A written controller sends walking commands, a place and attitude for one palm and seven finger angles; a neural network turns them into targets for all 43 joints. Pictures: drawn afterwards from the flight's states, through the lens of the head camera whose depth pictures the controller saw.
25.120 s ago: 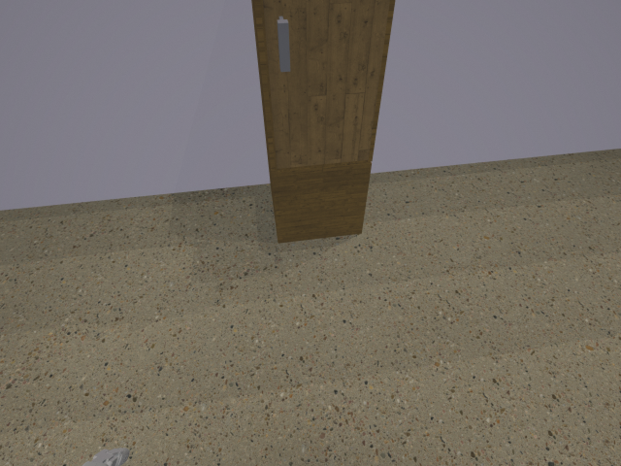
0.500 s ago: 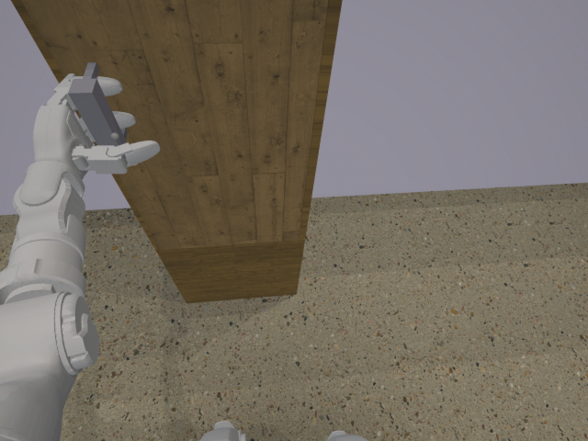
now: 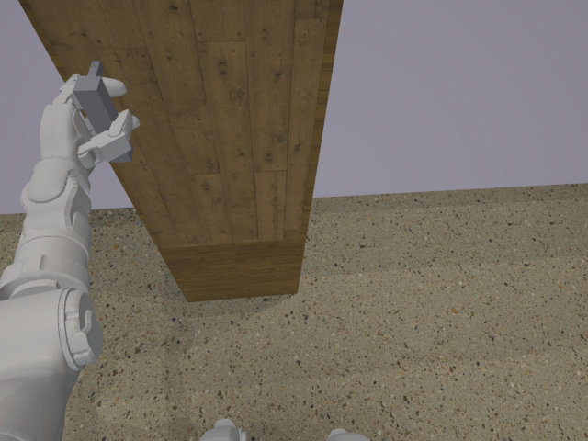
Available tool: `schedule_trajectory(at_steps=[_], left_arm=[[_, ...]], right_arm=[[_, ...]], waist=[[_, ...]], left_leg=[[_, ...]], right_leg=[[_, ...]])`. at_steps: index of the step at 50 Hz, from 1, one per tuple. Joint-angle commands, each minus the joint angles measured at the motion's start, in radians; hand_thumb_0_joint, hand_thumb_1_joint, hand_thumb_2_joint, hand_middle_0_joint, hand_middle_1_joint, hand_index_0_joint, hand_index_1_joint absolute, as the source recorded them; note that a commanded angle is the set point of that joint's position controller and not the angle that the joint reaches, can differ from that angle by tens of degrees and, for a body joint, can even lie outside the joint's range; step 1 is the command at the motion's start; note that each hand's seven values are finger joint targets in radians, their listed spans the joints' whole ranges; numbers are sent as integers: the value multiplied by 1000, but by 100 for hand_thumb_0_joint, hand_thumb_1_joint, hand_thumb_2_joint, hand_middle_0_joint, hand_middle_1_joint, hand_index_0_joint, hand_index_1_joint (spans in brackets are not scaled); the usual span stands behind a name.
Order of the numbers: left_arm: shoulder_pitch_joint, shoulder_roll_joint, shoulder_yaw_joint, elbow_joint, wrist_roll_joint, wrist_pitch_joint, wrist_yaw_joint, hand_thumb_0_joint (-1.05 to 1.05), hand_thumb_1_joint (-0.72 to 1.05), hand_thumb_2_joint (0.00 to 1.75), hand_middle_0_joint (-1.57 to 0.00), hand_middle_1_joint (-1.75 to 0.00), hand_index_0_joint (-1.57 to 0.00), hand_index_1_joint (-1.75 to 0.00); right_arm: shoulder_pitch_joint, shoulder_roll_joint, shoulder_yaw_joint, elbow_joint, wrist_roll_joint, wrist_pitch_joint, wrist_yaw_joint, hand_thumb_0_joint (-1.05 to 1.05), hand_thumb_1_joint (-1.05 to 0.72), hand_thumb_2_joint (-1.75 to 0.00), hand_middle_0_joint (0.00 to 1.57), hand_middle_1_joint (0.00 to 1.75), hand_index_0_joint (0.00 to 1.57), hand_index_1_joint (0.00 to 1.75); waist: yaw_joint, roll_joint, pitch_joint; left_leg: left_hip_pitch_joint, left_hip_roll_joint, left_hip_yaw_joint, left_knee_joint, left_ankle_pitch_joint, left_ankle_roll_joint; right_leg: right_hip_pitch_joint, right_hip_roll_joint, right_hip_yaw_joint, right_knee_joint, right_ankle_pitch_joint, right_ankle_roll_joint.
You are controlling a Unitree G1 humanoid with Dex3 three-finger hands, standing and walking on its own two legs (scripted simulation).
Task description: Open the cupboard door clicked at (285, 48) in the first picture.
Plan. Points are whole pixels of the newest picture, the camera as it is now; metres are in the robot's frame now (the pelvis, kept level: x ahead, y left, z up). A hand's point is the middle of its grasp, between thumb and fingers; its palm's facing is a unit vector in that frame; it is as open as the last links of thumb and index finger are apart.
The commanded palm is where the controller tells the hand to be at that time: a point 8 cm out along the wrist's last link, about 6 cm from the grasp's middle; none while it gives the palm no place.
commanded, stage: pull the door open along its arc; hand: left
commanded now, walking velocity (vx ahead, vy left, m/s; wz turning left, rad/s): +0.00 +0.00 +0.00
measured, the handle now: (109, 112) +0.54 +0.23 +0.12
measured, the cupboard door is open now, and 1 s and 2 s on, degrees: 1 50 48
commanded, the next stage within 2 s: open thumb and fingers to let go in 0.92 s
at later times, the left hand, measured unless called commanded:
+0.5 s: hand (131, 188) +0.40 +0.17 +0.13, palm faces +0.07 -1.00 +0.05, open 6.6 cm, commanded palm +0.34 +0.23 +0.12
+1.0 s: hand (239, 274) +0.28 +0.05 +0.13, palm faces +0.37 -0.93 +0.01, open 7.2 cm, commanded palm +0.24 +0.09 +0.12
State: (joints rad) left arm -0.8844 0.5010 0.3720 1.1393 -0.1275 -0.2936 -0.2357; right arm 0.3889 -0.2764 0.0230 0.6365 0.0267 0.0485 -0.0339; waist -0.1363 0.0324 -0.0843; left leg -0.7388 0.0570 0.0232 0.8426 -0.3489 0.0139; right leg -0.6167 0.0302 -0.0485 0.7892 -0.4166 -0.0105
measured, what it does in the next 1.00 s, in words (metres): stands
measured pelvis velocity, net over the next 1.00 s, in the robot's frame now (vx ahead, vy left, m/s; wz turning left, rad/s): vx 0.03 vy -0.04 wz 0.04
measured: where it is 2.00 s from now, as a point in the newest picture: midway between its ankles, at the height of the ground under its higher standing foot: outside the picture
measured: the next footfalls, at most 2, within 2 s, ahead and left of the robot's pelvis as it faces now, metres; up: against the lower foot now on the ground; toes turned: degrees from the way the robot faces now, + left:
none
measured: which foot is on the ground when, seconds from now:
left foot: down 0.00-1.00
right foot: down 0.00-1.00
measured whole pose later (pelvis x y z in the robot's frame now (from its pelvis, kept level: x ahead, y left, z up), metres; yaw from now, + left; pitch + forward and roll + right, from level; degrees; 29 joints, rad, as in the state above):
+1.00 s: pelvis +0.03 -0.04 +0.02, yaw +3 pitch +0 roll +1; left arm 0.24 -0.07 -0.24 -0.24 0.03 0.11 0.51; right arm 0.15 -0.18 0.04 0.51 -0.03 0.16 0.03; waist -0.02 0.04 -0.09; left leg -0.35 0.05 0.00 0.68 -0.34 -0.04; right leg -0.23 0.03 -0.08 0.67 -0.44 -0.06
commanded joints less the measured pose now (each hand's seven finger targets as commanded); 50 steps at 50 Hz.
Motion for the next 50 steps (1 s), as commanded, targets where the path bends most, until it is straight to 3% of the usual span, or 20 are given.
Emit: schedule_trajectory(at_steps=[1, 5, 10, 13, 19, 21, 22, 23, 24, 26, 28, 29, 31, 33, 34, 36, 39, 44, 48, 50], left_arm=[[-427, 278, 44, -231, -11, -76, -14, 0, 90, 90, -40, -135, -40, -135], [-329, 260, 54, -286, -31, -81, -25, 0, 90, 90, -40, -135, -40, -135], [-144, 225, 53, -398, -61, -62, -30, 0, 90, 90, -40, -135, -40, -135], [-19, 177, 31, -479, -87, -32, -37, 0, 90, 90, -40, -135, -40, -135], [275, 87, -2, -711, -129, 20, -29, 0, 90, 90, -40, -135, -40, -135], [343, 24, -38, -793, -144, 45, -20, 0, 90, 90, -40, -135, -40, -135], [307, -4, 92, -873, -198, 72, 126, 0, 90, 90, -40, -135, -40, -135], [366, -118, -2, -912, -179, 96, 201, 0, 90, 90, -40, -135, -40, -135], [436, -171, -30, -958, -173, 102, 251, 0, 90, 90, -40, -135, -40, -135], [570, -199, -34, -1037, -140, 122, 338, 0, 90, 90, -40, -135, -40, -135], [633, -278, -109, -1175, -92, 141, 426, 0, 90, 90, -40, -135, -40, -135], [655, -301, -148, -1227, -62, 152, 468, 0, 90, 90, -40, -135, -40, -135], [742, -376, -217, -1324, -19, 192, 544, 0, 90, 90, -40, -135, -40, -135], [805, -416, -272, -1427, 33, 239, 617, 0, 90, 90, -40, -135, -40, -135], [861, -408, -282, -1448, 66, 265, 652, 0, 90, 90, -40, -135, -40, -135], [932, -466, -351, -1518, 108, 316, 706, 0, 90, 90, -40, -135, -40, -135], [1021, -495, -406, -1536, 149, 358, 745, 0, 90, 90, -40, -135, -40, -135], [1177, -568, -508, -1606, 190, 360, 757, 0, 90, 90, -40, -135, -40, -135], [1016, -636, -592, -1585, 201, 353, 775, 0, 90, 90, -40, -135, -40, -135], [928, -658, -617, -1545, 202, 353, 788, 0, 90, 90, -40, -135, -40, -135]], right_arm=[[113, -172, -65, -69, -5, -25, -14, 0, -90, -90, 20, 30, 20, 30], [97, -169, -68, -91, -4, -23, -10, 0, -90, -90, 20, 30, 20, 30], [60, -161, -70, -131, 9, -18, -8, 0, -90, -90, 20, 30, 20, 30], [27, -152, -69, -162, 18, -19, -6, 0, -90, -90, 20, 30, 20, 30], [-39, -133, -69, -215, 29, -41, 3, 0, -90, -90, 20, 30, 20, 30], [-72, -121, -66, -229, 33, -52, 7, 0, -90, -90, 20, 30, 20, 30], [-118, -87, -62, -228, 30, -67, 11, 0, -90, -90, 20, 30, 20, 30], [-132, -85, -62, -229, 25, -82, 20, 0, -90, -90, 20, 30, 20, 30], [-135, -81, -63, -228, 24, -95, 29, 0, -90, -90, 20, 30, 20, 30], [-153, -80, -64, -224, 14, -99, 42, 0, -90, -90, 20, 30, 20, 30], [-186, -65, -62, -235, 1, -96, 53, 0, -90, -90, 20, 30, 20, 30], [-196, -62, -61, -238, -7, -92, 56, 0, -90, -90, 20, 30, 20, 30], [-231, -48, -56, -253, -16, -74, 64, 0, -90, -90, 20, 30, 20, 30], [-260, -36, -52, -267, -28, -50, 65, 0, -90, -90, 20, 30, 20, 30], [-264, -36, -50, -269, -34, -37, 64, 0, -90, -90, 20, 30, 20, 30], [-297, -21, -40, -282, -42, -7, 64, 0, -90, -90, 20, 30, 20, 30], [-322, -16, -36, -284, -54, 30, 56, 0, -90, -90, 20, 30, 20, 30], [-361, 15, -27, -296, -60, 66, 55, 0, -90, -90, 20, 30, 20, 30], [-391, 14, -18, -279, -63, 67, 54, 0, -90, -90, 20, 30, 20, 30], [-406, 12, -17, -260, -64, 58, 51, 0, -90, -90, 20, 30, 20, 30]], waist=[[5, 100, -427], [35, 82, -462], [68, 42, -436], [82, 0, -380], [128, 13, -351], [127, 3, -318], [213, -24, -314], [175, -8, -286], [172, -48, -266], [183, -59, -264], [184, -51, -289], [176, -77, -284], [179, -64, -266], [177, -47, -259], [172, -79, -237], [170, -54, -203], [159, -110, -141], [174, -121, -126], [142, -79, -74], [125, -92, -44]], left_leg=[[413, -37, -62, -65, 315, 23], [431, -38, -54, -68, 351, 22], [422, -41, -36, -88, 379, 26], [386, -46, -17, -113, 340, 32], [414, -54, 0, -136, 388, 34], [421, -54, 1, -149, 379, 31], [379, -60, 3, -161, 356, 19], [402, -59, 8, -173, 341, 14], [404, -55, 0, -173, 348, 12], [415, -52, 4, -177, 374, 6], [448, -53, 9, -175, 416, 5], [450, -51, 6, -173, 427, 7], [465, -48, 9, -184, 417, 2], [481, -47, 10, -189, 412, 1], [470, -46, 3, -190, 397, 4], [469, -50, 7, -199, 374, 1], [465, -48, -2, -197, 342, 1], [481, -58, -3, -188, 339, 0], [481, -65, -19, -170, 295, 1], [474, -66, -33, -159, 256, 3]], right_leg=[[29, 28, 21, -95, 347, -2], [73, 32, 18, -92, 389, -3], [142, 35, 17, -103, 451, -4], [188, 32, 19, -123, 464, 0], [258, 22, 19, -131, 542, -1], [253, 20, 13, -139, 541, 2], [269, 22, -3, -150, 487, 3], [260, 22, -8, -154, 469, 4], [259, 23, -18, -159, 460, 3], [278, 16, -19, -149, 492, 3], [305, 8, -18, -140, 533, 4], [316, 5, -19, -141, 540, 5], [330, -5, -18, -148, 543, 4], [348, -11, -13, -156, 545, 2], [360, -14, -9, -170, 537, 2], [367, -27, -5, -184, 544, 3], [378, -34, 3, -213, 545, 3], [413, -52, 26, -230, 632, 8], [355, -66, 39, -238, 594, 14], [315, -70, 44, -256, 513, 13]])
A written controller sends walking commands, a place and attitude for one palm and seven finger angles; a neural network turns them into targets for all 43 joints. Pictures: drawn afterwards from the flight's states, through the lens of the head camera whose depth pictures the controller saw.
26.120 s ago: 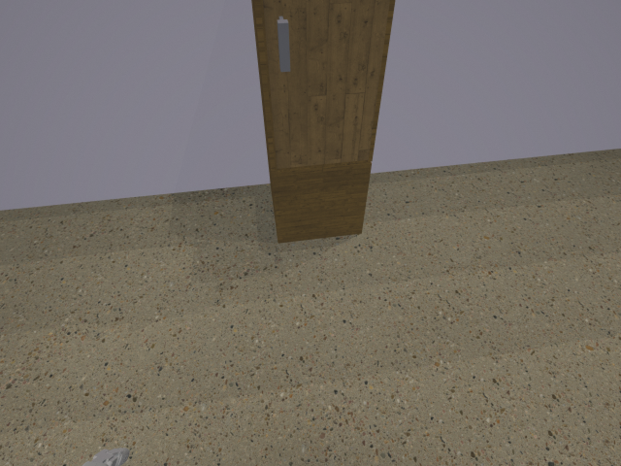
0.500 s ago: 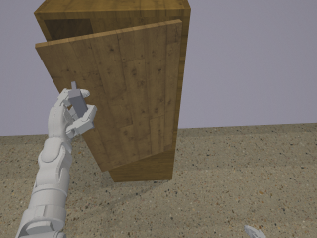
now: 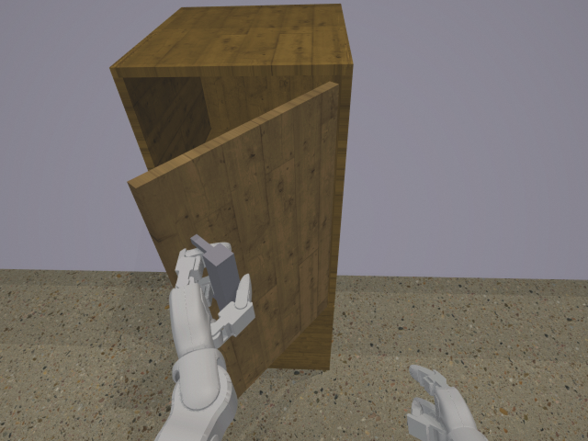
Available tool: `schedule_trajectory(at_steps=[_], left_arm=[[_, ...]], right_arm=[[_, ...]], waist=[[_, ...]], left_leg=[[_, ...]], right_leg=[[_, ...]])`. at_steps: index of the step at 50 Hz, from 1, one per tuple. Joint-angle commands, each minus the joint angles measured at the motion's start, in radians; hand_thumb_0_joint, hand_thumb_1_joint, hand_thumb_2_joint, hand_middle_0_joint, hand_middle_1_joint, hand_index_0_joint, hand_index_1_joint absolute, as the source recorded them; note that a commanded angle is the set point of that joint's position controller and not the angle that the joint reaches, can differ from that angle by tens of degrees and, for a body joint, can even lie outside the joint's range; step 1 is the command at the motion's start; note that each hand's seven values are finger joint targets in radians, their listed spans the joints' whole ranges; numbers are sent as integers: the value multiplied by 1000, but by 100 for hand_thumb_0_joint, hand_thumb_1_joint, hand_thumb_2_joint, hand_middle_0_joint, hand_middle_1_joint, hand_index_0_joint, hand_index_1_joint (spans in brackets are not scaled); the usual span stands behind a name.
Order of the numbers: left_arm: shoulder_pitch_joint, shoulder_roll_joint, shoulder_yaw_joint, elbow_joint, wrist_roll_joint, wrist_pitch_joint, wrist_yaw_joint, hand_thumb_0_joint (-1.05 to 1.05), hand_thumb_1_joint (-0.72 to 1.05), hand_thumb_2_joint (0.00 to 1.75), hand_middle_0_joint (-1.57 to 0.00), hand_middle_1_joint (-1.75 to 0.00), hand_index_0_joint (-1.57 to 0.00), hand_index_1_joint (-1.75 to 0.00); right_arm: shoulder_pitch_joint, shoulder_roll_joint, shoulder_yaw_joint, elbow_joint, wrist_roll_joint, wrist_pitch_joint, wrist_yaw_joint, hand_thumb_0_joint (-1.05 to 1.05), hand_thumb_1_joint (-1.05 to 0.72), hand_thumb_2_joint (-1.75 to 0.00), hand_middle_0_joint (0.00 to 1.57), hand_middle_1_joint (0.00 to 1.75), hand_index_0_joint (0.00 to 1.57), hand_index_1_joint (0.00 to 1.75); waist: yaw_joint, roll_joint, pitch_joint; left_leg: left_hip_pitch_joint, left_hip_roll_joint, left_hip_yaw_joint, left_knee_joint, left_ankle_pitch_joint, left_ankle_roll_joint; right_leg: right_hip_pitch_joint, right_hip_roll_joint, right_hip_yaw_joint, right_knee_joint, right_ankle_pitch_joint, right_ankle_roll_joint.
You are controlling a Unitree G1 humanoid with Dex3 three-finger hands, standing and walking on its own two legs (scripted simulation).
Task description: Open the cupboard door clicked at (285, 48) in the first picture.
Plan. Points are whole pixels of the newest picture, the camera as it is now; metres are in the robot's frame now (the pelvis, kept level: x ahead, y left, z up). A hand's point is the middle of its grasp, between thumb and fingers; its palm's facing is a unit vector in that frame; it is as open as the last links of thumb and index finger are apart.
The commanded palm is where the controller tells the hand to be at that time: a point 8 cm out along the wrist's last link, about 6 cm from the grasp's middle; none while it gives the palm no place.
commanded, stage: open thumb and fingers to let go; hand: left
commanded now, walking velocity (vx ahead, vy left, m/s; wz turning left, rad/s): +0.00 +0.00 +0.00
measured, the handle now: (216, 277) +0.31 +0.12 +0.10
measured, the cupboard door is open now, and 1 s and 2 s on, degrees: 50 48 53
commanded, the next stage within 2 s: slide the hand sideways off the handle in 0.84 s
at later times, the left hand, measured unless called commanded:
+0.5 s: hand (236, 302) +0.26 +0.09 +0.11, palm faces +0.36 -0.93 +0.02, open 12.0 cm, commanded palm +0.22 +0.13 +0.10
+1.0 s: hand (234, 309) +0.26 +0.09 +0.11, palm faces +0.23 -0.97 -0.02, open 15.6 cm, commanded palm +0.21 +0.13 +0.10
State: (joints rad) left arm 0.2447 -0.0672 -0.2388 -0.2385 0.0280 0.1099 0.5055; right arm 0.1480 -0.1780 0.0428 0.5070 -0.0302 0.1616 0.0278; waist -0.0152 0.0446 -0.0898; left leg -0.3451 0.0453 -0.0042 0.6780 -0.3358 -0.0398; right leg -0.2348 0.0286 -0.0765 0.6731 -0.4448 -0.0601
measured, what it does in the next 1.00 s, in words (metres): stands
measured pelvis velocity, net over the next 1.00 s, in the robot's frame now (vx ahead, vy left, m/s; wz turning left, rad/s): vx -0.03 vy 0.03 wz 0.00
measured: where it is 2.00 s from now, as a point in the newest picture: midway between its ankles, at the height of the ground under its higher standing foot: outside the picture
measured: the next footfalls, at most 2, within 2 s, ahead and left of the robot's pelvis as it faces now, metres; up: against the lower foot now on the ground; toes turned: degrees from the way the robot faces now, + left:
none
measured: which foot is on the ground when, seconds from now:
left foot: down 0.00-1.00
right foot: down 0.00-1.00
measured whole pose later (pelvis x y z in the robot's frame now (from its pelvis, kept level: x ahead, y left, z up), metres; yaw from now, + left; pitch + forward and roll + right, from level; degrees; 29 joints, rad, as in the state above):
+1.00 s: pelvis -0.03 +0.03 +0.00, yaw +0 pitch -1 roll -1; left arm 0.06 -0.06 -0.29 -0.07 0.06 0.09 0.49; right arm 0.13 -0.16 0.04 0.57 -0.02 0.14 0.03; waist 0.01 0.04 -0.04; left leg -0.40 0.02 0.00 0.73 -0.31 0.00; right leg -0.29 0.00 -0.07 0.71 -0.41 -0.02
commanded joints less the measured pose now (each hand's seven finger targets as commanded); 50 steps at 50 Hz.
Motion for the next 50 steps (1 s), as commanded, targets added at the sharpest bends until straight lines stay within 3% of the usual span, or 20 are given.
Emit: schedule_trajectory(at_steps=[1, 2, 4, 9, 15, 19, 21, 23, 25, 28, 30, 32, 41, 47, 48, 49, 50], left_arm=[[-309, -58, 21, -149, 46, -60, 60, 0, 90, 90, -40, -135, -40, -135], [-290, -59, 34, -129, 38, -65, 61, 0, 83, 87, -40, -134, -40, -134], [-268, -45, 43, -113, 28, -78, 52, 0, 69, 81, -38, -133, -38, -133], [-325, -35, 52, -73, 7, -111, 11, 0, 34, 66, -36, -129, -36, -129], [-331, -27, 59, -87, 8, -150, -4, 0, -8, 48, -33, -124, -33, -124], [-325, -43, 42, -59, 12, -152, 1, 0, -36, 36, -31, -122, -31, -122], [-349, -51, 40, -76, 11, -154, 13, 0, -50, 30, -30, -120, -30, -120], [-338, -51, 45, -68, 16, -152, 22, 0, -50, 30, -30, -120, -30, -120], [-334, -62, 29, -63, 27, -150, 28, 0, -50, 30, -28, -110, -28, -110], [-385, -81, 11, -60, 33, -144, 44, 0, -50, 30, -26, -95, -26, -95], [-383, -87, 9, -47, 33, -136, 53, 0, -50, 30, -24, -85, -24, -85], [-395, -103, -9, -63, 39, -129, 63, 0, -50, 30, -22, -75, -22, -75], [-379, -156, -54, -79, 46, -82, 82, 0, -50, 30, -15, -30, -15, -30], [-428, -156, -27, -45, 32, -53, 106, 0, -50, 30, -15, -30, -15, -30], [-418, -39, -221, -54, 112, -114, -123, 0, -50, 30, -15, -30, -15, -30], [-470, 52, -127, -119, 61, -173, -250, 0, -50, 30, -15, -30, -15, -30], [-463, 74, -122, -119, 41, -213, -322, 0, -50, 30, -15, -30, -15, -30]], right_arm=[[-162, -89, -35, -116, -8, -59, -18, 0, -90, -90, 20, 30, 20, 30], [-168, -87, -40, -116, -11, -63, -24, 0, -90, -90, 20, 30, 20, 30], [-163, -85, -42, -112, -12, -67, -34, 0, -90, -90, 20, 30, 20, 30], [-148, -85, -45, -95, -6, -75, -51, 0, -90, -90, 20, 30, 20, 30], [-142, -84, -50, -95, -4, -85, -51, 0, -90, -90, 20, 30, 20, 30], [-137, -85, -50, -95, -2, -93, -47, 0, -90, -90, 20, 30, 20, 30], [-142, -86, -50, -100, -4, -97, -46, 0, -90, -90, 20, 30, 20, 30], [-142, -84, -50, -100, -6, -97, -45, 0, -90, -90, 20, 30, 20, 30], [-149, -84, -53, -102, -5, -96, -43, 0, -90, -90, 20, 30, 20, 30], [-152, -83, -50, -98, -5, -97, -39, 0, -90, -90, 20, 30, 20, 30], [-154, -83, -52, -97, -5, -96, -38, 0, -90, -90, 20, 30, 20, 30], [-154, -82, -53, -99, -4, -94, -33, 0, -90, -90, 20, 30, 20, 30], [-174, -80, -53, -105, -1, -83, -10, 0, -90, -90, 20, 30, 20, 30], [-199, -77, -46, -93, -5, -79, -10, 0, -90, -90, 20, 30, 20, 30], [-95, -120, -46, -76, -1, -66, -1, 0, -90, -90, 20, 30, 20, 30], [-83, -117, -62, -112, 15, -60, -10, 0, -90, -90, 20, 30, 20, 30], [-93, -109, -54, -128, 18, -69, -23, 0, -90, -90, 20, 30, 20, 30]], waist=[[-8, -118, -30], [9, -131, -55], [17, -170, -79], [21, -198, -114], [30, -143, -129], [25, -161, -97], [29, -150, -113], [32, -159, -111], [30, -164, -94], [26, -120, -92], [27, -131, -92], [30, -95, -122], [36, -70, -129], [41, -103, -116], [-66, -163, -34], [-31, -110, -136], [-12, -77, -165]], left_leg=[[71, -58, -12, 8, 222, 58], [73, -63, -10, 10, 204, 57], [70, -67, -13, 8, 201, 59], [70, -69, -18, -16, 203, 62], [85, -63, -12, -28, 222, 62], [82, -61, -11, -24, 209, 62], [90, -62, -10, -30, 207, 62], [91, -62, -8, -31, 211, 62], [94, -59, -5, -31, 207, 64], [105, -59, -5, -32, 199, 62], [110, -54, -7, -34, 197, 62], [119, -50, -8, -35, 215, 60], [113, -32, -20, -38, 226, 51], [97, -37, -23, -35, 173, 49], [114, -44, -30, -55, 203, 66], [119, -45, -21, -49, 221, 72], [132, -52, -13, -43, 241, 77]], right_leg=[[-88, -74, 82, -146, 509, 68], [-78, -77, 90, -159, 472, 70], [-50, -90, 115, -179, 484, 79], [-16, -101, 125, -181, 500, 85], [-14, -96, 118, -163, 517, 79], [-36, -87, 104, -171, 472, 75], [-37, -85, 101, -166, 452, 73], [-38, -81, 92, -164, 448, 70], [-51, -77, 85, -169, 413, 65], [-77, -63, 69, -162, 349, 52], [-87, -55, 55, -160, 315, 46], [-85, -44, 41, -135, 322, 35], [-106, -20, 2, -93, 289, 17], [-126, -18, 2, -112, 209, 18], [-175, -23, 44, -98, 289, 31], [-125, -26, 48, -78, 344, 23], [-101, -28, 55, -65, 390, 22]])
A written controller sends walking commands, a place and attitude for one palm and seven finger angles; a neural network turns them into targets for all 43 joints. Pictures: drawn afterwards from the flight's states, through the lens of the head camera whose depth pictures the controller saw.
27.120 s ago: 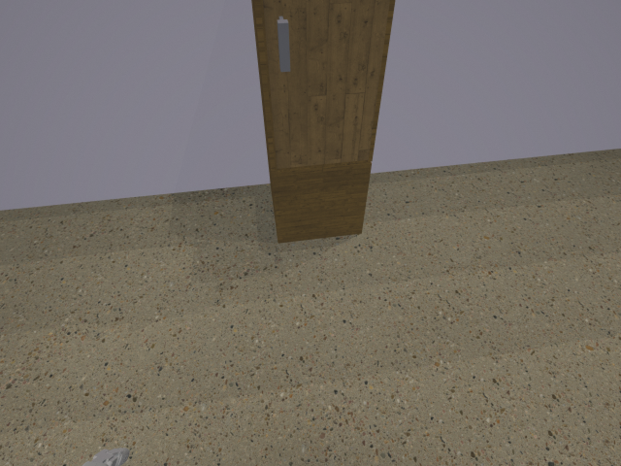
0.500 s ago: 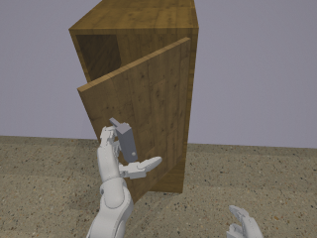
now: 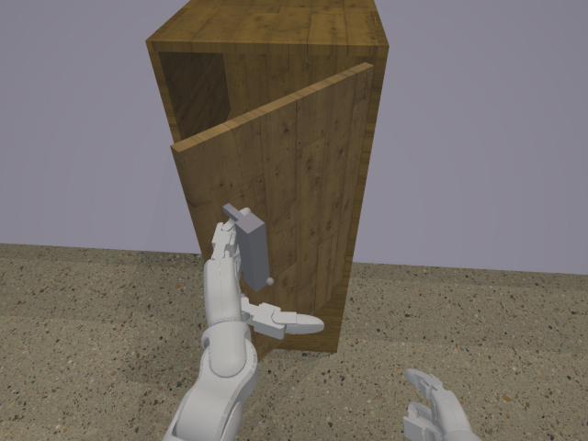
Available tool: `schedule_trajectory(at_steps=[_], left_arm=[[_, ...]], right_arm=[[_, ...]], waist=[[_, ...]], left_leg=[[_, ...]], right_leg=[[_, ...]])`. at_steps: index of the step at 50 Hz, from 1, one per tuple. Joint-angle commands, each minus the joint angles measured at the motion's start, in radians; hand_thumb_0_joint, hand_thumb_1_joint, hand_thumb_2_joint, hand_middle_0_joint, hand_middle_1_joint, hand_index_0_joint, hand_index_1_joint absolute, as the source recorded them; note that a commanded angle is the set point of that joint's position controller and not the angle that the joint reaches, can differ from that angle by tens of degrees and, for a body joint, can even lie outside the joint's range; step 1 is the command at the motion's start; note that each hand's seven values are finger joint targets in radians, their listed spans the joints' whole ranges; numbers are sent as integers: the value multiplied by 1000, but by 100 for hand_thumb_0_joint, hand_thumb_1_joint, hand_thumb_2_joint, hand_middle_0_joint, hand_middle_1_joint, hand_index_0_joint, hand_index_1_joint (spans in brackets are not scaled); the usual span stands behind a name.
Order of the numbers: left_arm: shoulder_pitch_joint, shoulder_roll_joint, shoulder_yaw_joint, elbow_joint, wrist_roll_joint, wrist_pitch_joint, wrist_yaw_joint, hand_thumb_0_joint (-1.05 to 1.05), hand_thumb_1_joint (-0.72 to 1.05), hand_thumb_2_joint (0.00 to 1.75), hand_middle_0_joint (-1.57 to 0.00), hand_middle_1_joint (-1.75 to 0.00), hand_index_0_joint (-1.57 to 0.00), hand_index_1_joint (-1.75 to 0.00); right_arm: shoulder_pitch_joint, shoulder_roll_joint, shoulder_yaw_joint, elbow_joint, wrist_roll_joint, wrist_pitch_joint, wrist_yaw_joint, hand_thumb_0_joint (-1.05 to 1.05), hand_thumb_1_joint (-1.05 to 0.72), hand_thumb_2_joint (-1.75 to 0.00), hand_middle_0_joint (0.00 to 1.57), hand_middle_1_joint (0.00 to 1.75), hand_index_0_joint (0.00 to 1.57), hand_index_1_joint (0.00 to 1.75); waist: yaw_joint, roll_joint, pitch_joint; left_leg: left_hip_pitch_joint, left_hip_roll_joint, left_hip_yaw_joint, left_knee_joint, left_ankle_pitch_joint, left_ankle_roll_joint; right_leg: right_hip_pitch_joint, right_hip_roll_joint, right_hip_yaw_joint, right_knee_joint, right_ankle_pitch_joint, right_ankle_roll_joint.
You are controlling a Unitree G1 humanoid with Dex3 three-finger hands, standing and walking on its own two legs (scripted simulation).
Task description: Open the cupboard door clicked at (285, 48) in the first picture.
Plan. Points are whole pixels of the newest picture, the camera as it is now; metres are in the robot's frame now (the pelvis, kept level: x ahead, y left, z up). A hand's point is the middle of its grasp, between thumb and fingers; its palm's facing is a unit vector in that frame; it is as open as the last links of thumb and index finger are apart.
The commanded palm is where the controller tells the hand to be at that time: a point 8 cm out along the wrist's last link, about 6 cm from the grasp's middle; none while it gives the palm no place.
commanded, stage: slide the hand sideways off the handle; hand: left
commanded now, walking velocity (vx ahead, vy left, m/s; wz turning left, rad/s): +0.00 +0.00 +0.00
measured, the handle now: (244, 246) +0.35 +0.10 +0.11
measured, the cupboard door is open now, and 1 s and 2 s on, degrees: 48 53 53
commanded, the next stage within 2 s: draw the hand back to the body in 1.14 s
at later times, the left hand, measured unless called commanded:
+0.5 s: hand (258, 316) +0.24 +0.06 +0.11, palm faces -0.08 -1.00 -0.01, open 16.3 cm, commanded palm +0.21 +0.12 +0.11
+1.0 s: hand (208, 353) +0.20 +0.11 +0.10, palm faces +0.01 -1.00 -0.04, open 16.2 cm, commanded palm +0.16 +0.17 +0.11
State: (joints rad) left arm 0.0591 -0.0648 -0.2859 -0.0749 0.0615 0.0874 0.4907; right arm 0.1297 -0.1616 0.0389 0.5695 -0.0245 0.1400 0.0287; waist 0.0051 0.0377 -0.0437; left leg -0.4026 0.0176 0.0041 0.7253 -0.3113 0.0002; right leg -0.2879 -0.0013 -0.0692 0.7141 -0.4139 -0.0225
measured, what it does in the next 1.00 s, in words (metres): stands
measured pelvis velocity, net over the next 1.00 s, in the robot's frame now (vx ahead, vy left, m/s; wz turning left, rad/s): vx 0.02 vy -0.02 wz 0.00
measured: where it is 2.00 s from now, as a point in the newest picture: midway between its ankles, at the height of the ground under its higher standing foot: outside the picture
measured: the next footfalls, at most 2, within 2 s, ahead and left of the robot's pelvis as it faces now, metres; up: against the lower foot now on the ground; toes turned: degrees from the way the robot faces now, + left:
none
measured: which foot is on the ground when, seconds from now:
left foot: down 0.00-1.00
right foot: down 0.00-1.00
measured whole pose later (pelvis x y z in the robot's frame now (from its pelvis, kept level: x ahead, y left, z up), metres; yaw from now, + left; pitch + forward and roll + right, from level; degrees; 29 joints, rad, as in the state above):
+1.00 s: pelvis +0.02 -0.02 -0.01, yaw +0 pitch +2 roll +0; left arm 0.62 0.16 -0.02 -0.41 -0.19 -0.16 -0.10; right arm 0.26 -0.23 0.03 0.44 0.03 -0.04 -0.02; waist 0.02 0.05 -0.08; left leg -0.46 0.03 -0.01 0.77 -0.35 -0.03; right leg -0.35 0.01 -0.08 0.77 -0.47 -0.04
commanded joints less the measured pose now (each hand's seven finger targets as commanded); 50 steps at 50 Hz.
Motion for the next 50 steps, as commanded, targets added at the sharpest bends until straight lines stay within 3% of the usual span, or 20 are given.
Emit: schedule_trajectory(at_steps=[1, 2, 3, 4, 5, 8, 10, 12, 14, 15, 17, 19, 24, 25, 26, 31, 38, 42, 44, 50], left_arm=[[-280, 96, -59, -296, -15, -218, -369, 0, -50, 30, -15, -30, -15, -30], [-277, 98, -61, -289, -44, -236, -431, 0, -50, 30, -15, -30, -15, -30], [-253, 81, -49, -272, -83, -242, -466, 0, -50, 30, -15, -30, -15, -30], [-246, 63, -43, -251, -121, -236, -481, 0, -50, 30, -15, -30, -15, -30], [-247, 35, -30, -238, -157, -228, -479, 0, -50, 30, -15, -30, -15, -30], [-184, 53, 67, -230, -211, -195, -424, 0, -50, 30, -15, -30, -15, -30], [-138, 86, 111, -240, -195, -186, -380, 0, -50, 30, -15, -30, -15, -30], [-119, 100, 109, -274, -156, -193, -349, 0, -50, 30, -15, -30, -15, -30], [-70, 143, 129, -289, -116, -204, -336, 0, -50, 30, -15, -30, -15, -30], [-68, 119, 96, -302, -101, -208, -338, 0, -50, 30, -15, -30, -15, -30], [-49, 141, 113, -311, -99, -217, -345, 0, -50, 30, -15, -30, -15, -30], [-32, 157, 124, -326, -110, -218, -362, 0, -50, 30, -15, -30, -15, -30], [72, 158, 139, -383, -154, -212, -406, 0, -50, 30, -15, -30, -15, -30], [96, 182, 173, -389, -159, -214, -410, 0, -50, 30, -15, -30, -15, -30], [130, 161, 155, -400, -162, -214, -416, 0, -50, 30, -15, -30, -15, -30], [234, 187, 181, -449, -169, -231, -444, 0, -50, 30, -15, -30, -15, -30], [407, 263, 280, -515, -203, -268, -504, 0, -50, 30, -15, -30, -15, -30], [441, 254, 272, -560, -228, -290, -542, 0, -50, 30, -15, -30, -15, -30], [516, 279, 314, -544, -243, -297, -559, 0, -50, 30, -15, -30, -15, -30], [544, 294, 325, -578, -281, -338, -630, 0, -50, 30, -15, -30, -15, -30]], right_arm=[[-72, -122, -44, -202, 15, -56, -33, 0, -90, -90, 20, 30, 20, 30], [-68, -121, -39, -207, 22, -66, -39, 0, -90, -90, 20, 30, 20, 30], [-71, -116, -31, -223, 29, -78, -44, 0, -90, -90, 20, 30, 20, 30], [-78, -115, -24, -230, 39, -90, -48, 0, -90, -90, 20, 30, 20, 30], [-92, -113, -18, -232, 42, -104, -51, 0, -90, -90, 20, 30, 20, 30], [-112, -124, -18, -236, 45, -132, -56, 0, -90, -90, 20, 30, 20, 30], [-111, -123, -20, -239, 40, -140, -49, 0, -90, -90, 20, 30, 20, 30], [-100, -123, -23, -244, 34, -143, -40, 0, -90, -90, 20, 30, 20, 30], [-86, -125, -29, -247, 30, -142, -30, 0, -90, -90, 20, 30, 20, 30], [-91, -119, -26, -253, 30, -141, -26, 0, -90, -90, 20, 30, 20, 30], [-85, -121, -28, -254, 31, -143, -24, 0, -90, -90, 20, 30, 20, 30], [-81, -123, -28, -256, 32, -144, -27, 0, -90, -90, 20, 30, 20, 30], [-80, -122, -26, -273, 37, -162, -37, 0, -90, -90, 20, 30, 20, 30], [-77, -124, -28, -270, 37, -167, -38, 0, -90, -90, 20, 30, 20, 30], [-75, -124, -27, -274, 38, -170, -37, 0, -90, -90, 20, 30, 20, 30], [-49, -130, -31, -285, 37, -188, -39, 0, -90, -90, 20, 30, 20, 30], [-12, -135, -39, -296, 40, -208, -44, 0, -90, -90, 20, 30, 20, 30], [-2, -136, -41, -304, 46, -226, -48, 0, -90, -90, 20, 30, 20, 30], [9, -140, -45, -302, 49, -231, -51, 0, -90, -90, 20, 30, 20, 30], [25, -148, -54, -305, 55, -258, -62, 0, -90, -90, 20, 30, 20, 30]], waist=[[-31, -43, -236], [-44, -31, -224], [-33, -31, -202], [-41, -34, -164], [-38, -38, -129], [-6, -108, -120], [12, -126, -133], [12, -129, -134], [19, -103, -128], [12, -65, -110], [11, -46, -91], [4, -71, -91], [7, -64, -93], [12, -69, -91], [12, -64, -89], [10, -85, -93], [21, -94, -130], [7, -61, -114], [18, -75, -113], [-1, -99, -120]], left_leg=[[200, -28, -18, -87, 214, 38], [206, -27, -21, -85, 198, 38], [195, -27, -24, -93, 159, 36], [190, -21, -30, -103, 114, 33], [177, -19, -38, -119, 61, 28], [153, -17, -48, -149, -9, 19], [153, -18, -39, -157, 8, 20], [152, -17, -29, -153, 28, 22], [145, -16, -17, -147, 42, 23], [147, -16, -13, -147, 37, 23], [141, -16, -9, -142, 21, 22], [142, -17, -7, -138, 20, 25], [147, -20, 4, -128, 52, 26], [145, -18, 4, -127, 61, 25], [145, -20, 4, -127, 67, 26], [134, -23, 7, -105, 108, 31], [97, -29, 9, -61, 161, 31], [81, -32, 4, -37, 162, 31], [58, -33, -1, -28, 168, 28], [20, -36, -11, 16, 150, 30]], right_leg=[[-41, 0, 44, -107, 366, -15], [-60, 1, 38, -110, 341, -15], [-68, 6, 31, -120, 293, -15], [-83, 10, 27, -141, 234, -14], [-102, 15, 15, -155, 166, -10], [-93, 21, 5, -180, 71, -4], [-74, 18, 9, -180, 75, -3], [-76, 15, 15, -176, 87, -1], [-70, 13, 23, -174, 97, -5], [-87, 11, 25, -172, 92, -5], [-95, 13, 32, -179, 76, -7], [-82, 11, 38, -196, 69, -5], [-65, 9, 45, -202, 120, 3], [-68, 11, 45, -198, 135, 4], [-68, 12, 41, -191, 150, 5], [-68, 11, 39, -164, 236, 14], [-41, 1, 53, -121, 393, 29], [-68, -3, 57, -107, 426, 38], [-54, -4, 58, -98, 441, 38], [-88, -18, 85, -88, 459, 58]])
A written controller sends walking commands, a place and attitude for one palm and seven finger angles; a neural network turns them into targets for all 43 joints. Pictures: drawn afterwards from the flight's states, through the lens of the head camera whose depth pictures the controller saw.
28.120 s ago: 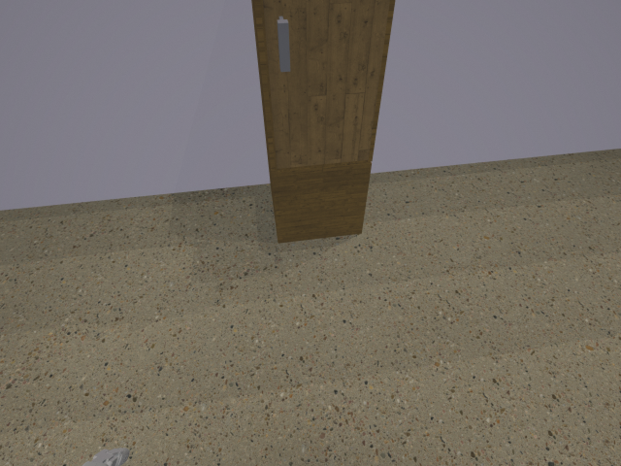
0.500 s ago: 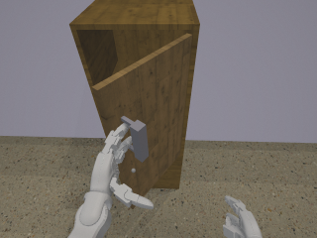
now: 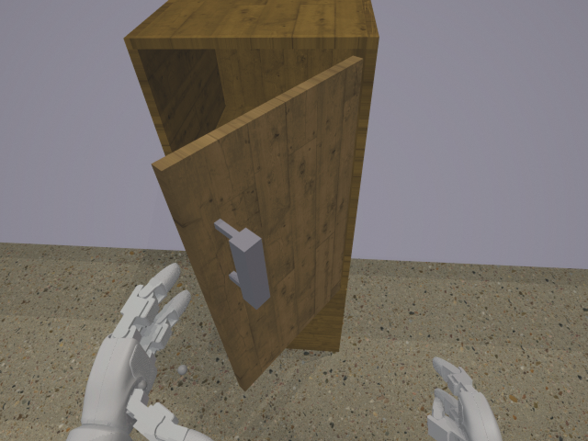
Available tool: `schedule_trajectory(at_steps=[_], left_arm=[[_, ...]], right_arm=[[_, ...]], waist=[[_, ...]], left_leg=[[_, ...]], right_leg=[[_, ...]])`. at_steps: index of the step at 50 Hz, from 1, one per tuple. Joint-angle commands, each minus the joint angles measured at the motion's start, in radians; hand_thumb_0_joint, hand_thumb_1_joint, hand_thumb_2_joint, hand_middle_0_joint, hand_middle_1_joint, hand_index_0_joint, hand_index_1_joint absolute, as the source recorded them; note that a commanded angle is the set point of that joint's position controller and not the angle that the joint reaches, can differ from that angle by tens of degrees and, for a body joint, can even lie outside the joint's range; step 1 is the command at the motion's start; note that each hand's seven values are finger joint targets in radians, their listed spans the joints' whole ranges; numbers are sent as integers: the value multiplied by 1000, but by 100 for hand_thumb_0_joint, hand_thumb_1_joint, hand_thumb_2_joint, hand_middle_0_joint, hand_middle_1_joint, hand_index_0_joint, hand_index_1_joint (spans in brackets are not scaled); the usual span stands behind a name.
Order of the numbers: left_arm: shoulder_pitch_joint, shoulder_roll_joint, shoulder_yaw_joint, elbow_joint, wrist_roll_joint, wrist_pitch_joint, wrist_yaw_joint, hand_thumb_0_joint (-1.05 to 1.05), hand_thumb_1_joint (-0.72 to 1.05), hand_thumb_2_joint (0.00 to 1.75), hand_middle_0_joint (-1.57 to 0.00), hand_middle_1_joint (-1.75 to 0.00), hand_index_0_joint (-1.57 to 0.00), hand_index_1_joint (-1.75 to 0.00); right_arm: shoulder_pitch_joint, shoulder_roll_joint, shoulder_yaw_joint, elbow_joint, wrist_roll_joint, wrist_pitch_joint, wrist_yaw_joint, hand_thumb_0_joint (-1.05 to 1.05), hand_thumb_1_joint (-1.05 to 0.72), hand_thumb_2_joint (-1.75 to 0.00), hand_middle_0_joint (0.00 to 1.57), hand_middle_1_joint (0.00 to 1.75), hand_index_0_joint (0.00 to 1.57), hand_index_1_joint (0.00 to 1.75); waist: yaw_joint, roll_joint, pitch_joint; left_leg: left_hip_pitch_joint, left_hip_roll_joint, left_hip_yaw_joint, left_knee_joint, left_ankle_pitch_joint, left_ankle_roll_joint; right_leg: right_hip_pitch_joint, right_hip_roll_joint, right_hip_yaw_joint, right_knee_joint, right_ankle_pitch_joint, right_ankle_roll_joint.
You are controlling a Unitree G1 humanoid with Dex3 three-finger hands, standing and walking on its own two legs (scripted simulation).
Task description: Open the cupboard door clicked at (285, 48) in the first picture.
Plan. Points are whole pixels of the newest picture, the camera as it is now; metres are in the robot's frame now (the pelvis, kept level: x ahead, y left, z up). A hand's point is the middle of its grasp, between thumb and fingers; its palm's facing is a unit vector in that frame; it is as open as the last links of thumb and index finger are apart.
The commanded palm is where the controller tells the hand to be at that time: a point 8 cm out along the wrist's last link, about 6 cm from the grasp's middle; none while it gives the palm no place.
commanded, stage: slide the hand sideways off the handle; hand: left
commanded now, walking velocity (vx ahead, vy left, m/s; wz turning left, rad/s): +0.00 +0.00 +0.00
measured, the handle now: (240, 262) +0.31 +0.10 +0.11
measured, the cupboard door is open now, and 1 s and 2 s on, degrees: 53 53 53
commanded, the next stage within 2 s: draw the hand back to the body in 0.14 s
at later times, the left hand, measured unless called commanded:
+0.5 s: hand (143, 371) +0.17 +0.17 +0.12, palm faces -0.02 -1.00 -0.07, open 16.3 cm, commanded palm +0.14 +0.23 +0.13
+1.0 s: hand (66, 355) +0.17 +0.24 +0.15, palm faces +0.28 -0.91 -0.31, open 14.3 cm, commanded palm +0.13 +0.29 +0.17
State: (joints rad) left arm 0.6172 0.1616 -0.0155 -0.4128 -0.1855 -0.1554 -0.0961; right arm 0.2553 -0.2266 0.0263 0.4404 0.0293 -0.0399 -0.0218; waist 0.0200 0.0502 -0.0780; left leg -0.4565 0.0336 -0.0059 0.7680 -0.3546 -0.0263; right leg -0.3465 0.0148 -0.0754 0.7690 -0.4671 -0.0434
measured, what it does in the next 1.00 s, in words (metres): stands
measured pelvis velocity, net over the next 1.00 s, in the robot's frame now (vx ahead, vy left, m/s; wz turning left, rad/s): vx -0.01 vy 0.03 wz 0.00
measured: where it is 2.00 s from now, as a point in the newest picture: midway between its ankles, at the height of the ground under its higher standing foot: outside the picture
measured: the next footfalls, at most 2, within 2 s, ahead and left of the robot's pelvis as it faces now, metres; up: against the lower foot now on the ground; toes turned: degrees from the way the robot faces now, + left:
none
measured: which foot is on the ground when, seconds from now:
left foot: down 0.00-1.00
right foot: down 0.00-1.00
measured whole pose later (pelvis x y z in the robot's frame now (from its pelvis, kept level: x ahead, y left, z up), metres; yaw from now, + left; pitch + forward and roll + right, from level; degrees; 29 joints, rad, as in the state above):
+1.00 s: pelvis -0.01 +0.03 +0.02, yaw +0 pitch -2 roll -1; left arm 0.58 0.29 0.14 -0.50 -0.07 -0.03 0.10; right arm 0.21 -0.21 0.07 0.54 0.02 -0.13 -0.10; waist 0.06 0.05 -0.01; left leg -0.30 0.01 0.01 0.59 -0.26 0.02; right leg -0.17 0.00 -0.06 0.54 -0.34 0.00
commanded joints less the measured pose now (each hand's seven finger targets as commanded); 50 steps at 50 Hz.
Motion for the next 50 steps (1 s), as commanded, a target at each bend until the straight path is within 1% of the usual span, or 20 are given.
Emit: schedule_trajectory(at_steps=[1, 4, 6, 8, 12, 14, 17, 19, 21, 23, 24, 32, 37, 38, 39, 40, 41, 45, 49, 50], left_arm=[[-22, 74, 62, -245, -43, -103, -56, 0, -50, 30, -15, -30, -15, -30], [5, 108, 100, -221, -59, -116, -86, 0, -50, 30, -15, -30, -15, -30], [9, 107, 110, -221, -72, -124, -101, 0, -50, 30, -15, -30, -15, -30], [-3, 75, 69, -236, -76, -127, -106, 0, -50, 30, -15, -30, -15, -30], [-40, 70, 48, -231, -67, -116, -81, 0, -50, 30, -15, -30, -15, -30], [-86, 101, 61, -250, -49, -108, -59, 0, -50, 30, -15, -30, -15, -30], [-67, 114, 92, -264, -37, -85, -33, 0, -50, 30, -15, -30, -15, -30], [-76, 131, 122, -239, -41, -56, -23, 0, -50, 30, -15, -30, -15, -30], [-115, 122, 113, -258, -51, -33, -25, 0, -50, 30, -15, -30, -15, -30], [-122, 120, 117, -267, -62, -5, -28, 0, -50, 30, -15, -30, -15, -30], [-115, 137, 137, -257, -64, 8, -31, 0, -50, 30, -15, -30, -15, -30], [-102, 169, 186, -321, -91, 67, -70, 0, -50, 30, -15, -30, -15, -30], [-120, 207, 258, -314, -117, 93, -90, 0, -32, 37, -16, -30, -16, -30], [-177, 327, 266, -406, 34, 62, 45, 0, -29, 39, -16, -30, -16, -30], [-127, 283, 266, -352, 49, 66, 106, 0, -26, 40, -16, -30, -16, -30], [-98, 223, 218, -338, 57, 73, 126, 0, -22, 42, -16, -30, -16, -30], [-74, 207, 205, -314, 74, 77, 145, 0, -18, 43, -16, -30, -16, -30], [-94, 235, 222, -316, 109, 63, 195, 0, -5, 50, -17, -30, -17, -30], [-138, 281, 277, -282, 124, 47, 226, 0, 9, 55, -17, -30, -17, -30], [-156, 277, 275, -302, 126, 42, 229, 0, 13, 57, -17, -30, -17, -30]], right_arm=[[-94, -85, -43, -173, 2, -84, -15, 0, -90, -90, 20, 30, 20, 30], [-96, -88, -49, -168, 6, -98, -23, 0, -90, -90, 20, 30, 20, 30], [-94, -88, -47, -164, 8, -105, -26, 0, -90, -90, 20, 30, 20, 30], [-95, -87, -45, -171, 12, -118, -25, 0, -90, -90, 20, 30, 20, 30], [-95, -91, -43, -173, 12, -138, -27, 0, -90, -90, 20, 30, 20, 30], [-100, -92, -41, -172, 11, -144, -31, 0, -90, -90, 20, 30, 20, 30], [-105, -85, -38, -178, 13, -148, -34, 0, -90, -90, 20, 30, 20, 30], [-114, -85, -34, -169, 15, -145, -37, 0, -90, -90, 20, 30, 20, 30], [-123, -88, -26, -171, 19, -151, -39, 0, -90, -90, 20, 30, 20, 30], [-124, -89, -20, -166, 20, -159, -43, 0, -90, -90, 20, 30, 20, 30], [-126, -92, -21, -161, 21, -160, -46, 0, -90, -90, 20, 30, 20, 30], [-124, -100, -15, -145, 25, -183, -47, 0, -90, -90, 20, 30, 20, 30], [-127, -106, -18, -127, 28, -186, -54, 0, -90, -90, 20, 30, 20, 30], [-159, -86, -3, -137, 13, -178, -80, 0, -90, -90, 20, 30, 20, 30], [-153, -75, 0, -118, 4, -175, -92, 0, -90, -90, 20, 30, 20, 30], [-150, -76, 4, -119, 0, -172, -93, 0, -90, -90, 20, 30, 20, 30], [-143, -74, 4, -106, -1, -163, -92, 0, -90, -90, 20, 30, 20, 30], [-160, -85, -1, -79, -14, -153, -90, 0, -90, -90, 20, 30, 20, 30], [-175, -91, -4, -49, -22, -146, -95, 0, -90, -90, 20, 30, 20, 30], [-182, -88, -5, -46, -22, -148, -94, 0, -90, -90, 20, 30, 20, 30]], waist=[[-19, -91, -87], [-16, -117, -75], [-11, -92, -87], [-15, -52, -69], [-16, -59, -52], [-13, -50, -44], [6, -43, -76], [9, -68, -60], [4, -37, -47], [7, -28, -51], [8, -52, -51], [18, -7, -52], [21, -18, -45], [49, 5, -5], [34, -28, 51], [27, -18, 54], [24, 0, 70], [25, 12, 34], [30, -25, 23], [28, 4, 19]], left_leg=[[72, -54, -3, -23, 190, 56], [49, -52, -13, -7, 180, 56], [47, -55, -12, -7, 177, 55], [58, -52, -15, -16, 164, 56], [47, -48, -25, -28, 113, 57], [47, -45, -30, -38, 84, 59], [61, -42, -28, -58, 68, 58], [52, -38, -31, -70, 47, 57], [62, -38, -31, -85, 23, 55], [77, -37, -35, -100, 25, 54], [74, -34, -37, -99, 32, 55], [120, -35, -42, -133, 98, 51], [140, -37, -43, -143, 119, 51], [151, -37, -33, -185, 100, 47], [161, -34, -28, -194, 79, 45], [172, -35, -32, -202, 62, 44], [187, -29, -33, -214, 67, 45], [249, -24, -30, -272, 106, 48], [294, -23, -26, -318, 132, 50], [314, -24, -23, -325, 147, 51]], right_leg=[[-39, -33, 90, -139, 498, 77], [-49, -36, 100, -140, 471, 78], [-56, -35, 94, -131, 455, 73], [-94, -22, 70, -126, 394, 63], [-132, -8, 51, -128, 250, 48], [-138, -5, 50, -133, 181, 41], [-129, -2, 37, -132, 145, 36], [-117, 0, 36, -149, 115, 36], [-125, 0, 34, -161, 88, 37], [-115, 3, 24, -165, 95, 36], [-101, 4, 25, -171, 99, 35], [-70, 13, -6, -169, 194, 34], [-52, 17, -7, -190, 218, 34], [-33, -5, 58, -277, 199, 21], [-47, -11, 57, -322, 150, 20], [-48, -16, 53, -321, 127, 21], [-40, -15, 44, -323, 133, 21], [37, -17, 39, -349, 178, 23], [98, -17, 36, -388, 194, 23], [101, -18, 40, -391, 212, 24]])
